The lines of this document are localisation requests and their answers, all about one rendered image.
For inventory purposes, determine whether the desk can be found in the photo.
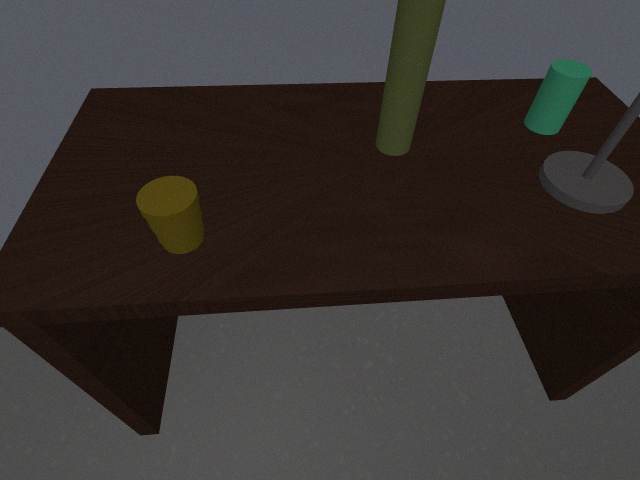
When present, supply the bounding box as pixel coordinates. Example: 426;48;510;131
0;77;640;435

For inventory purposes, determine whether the desk lamp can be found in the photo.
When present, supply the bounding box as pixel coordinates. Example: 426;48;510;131
539;92;640;214

